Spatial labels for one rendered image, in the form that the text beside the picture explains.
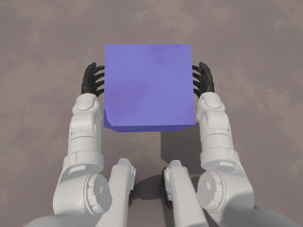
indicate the robot left upper arm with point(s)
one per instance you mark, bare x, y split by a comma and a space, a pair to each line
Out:
78, 202

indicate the robot right upper arm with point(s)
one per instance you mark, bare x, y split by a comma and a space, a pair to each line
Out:
229, 199

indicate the robot right shin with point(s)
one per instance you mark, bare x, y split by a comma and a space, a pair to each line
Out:
174, 163

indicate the left robot forearm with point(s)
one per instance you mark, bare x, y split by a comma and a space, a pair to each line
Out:
84, 140

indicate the carton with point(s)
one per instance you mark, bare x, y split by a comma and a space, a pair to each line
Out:
148, 87

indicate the left robot hand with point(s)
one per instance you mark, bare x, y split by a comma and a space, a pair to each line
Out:
89, 84

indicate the right robot forearm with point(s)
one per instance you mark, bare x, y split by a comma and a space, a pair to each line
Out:
216, 136

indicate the right robot foot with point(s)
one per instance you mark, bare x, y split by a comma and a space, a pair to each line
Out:
167, 201

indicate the right robot hand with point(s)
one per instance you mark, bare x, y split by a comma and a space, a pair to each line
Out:
206, 83

